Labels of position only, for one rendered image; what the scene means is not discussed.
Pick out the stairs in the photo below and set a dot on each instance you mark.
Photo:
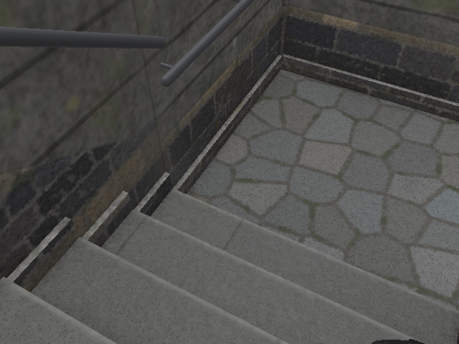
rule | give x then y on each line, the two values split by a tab
192	273

